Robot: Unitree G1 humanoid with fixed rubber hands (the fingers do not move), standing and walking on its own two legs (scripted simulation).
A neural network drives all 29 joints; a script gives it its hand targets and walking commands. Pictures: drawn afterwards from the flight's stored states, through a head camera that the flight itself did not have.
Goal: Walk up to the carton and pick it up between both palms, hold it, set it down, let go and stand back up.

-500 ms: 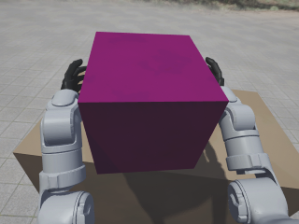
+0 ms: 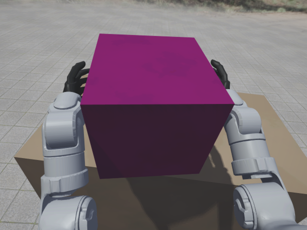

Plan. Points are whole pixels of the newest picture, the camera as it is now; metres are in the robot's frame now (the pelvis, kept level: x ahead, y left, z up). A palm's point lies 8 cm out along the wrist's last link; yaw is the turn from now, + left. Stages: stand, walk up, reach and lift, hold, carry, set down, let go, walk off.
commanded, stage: hold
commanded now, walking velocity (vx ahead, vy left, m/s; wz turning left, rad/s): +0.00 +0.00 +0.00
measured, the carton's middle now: (149, 104) +0.37 +0.00 +0.20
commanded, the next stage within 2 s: set down in 1.94 s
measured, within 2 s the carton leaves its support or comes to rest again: neither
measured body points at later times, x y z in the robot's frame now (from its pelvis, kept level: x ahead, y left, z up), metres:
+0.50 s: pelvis +0.00 +0.00 +0.00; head -0.05 +0.03 +0.45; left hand +0.37 +0.17 +0.24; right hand +0.38 -0.17 +0.25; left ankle +0.03 +0.08 -0.75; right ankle +0.03 -0.10 -0.75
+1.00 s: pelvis +0.00 +0.00 +0.00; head -0.04 +0.03 +0.45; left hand +0.37 +0.17 +0.24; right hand +0.38 -0.17 +0.25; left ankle +0.03 +0.08 -0.75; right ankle +0.03 -0.10 -0.75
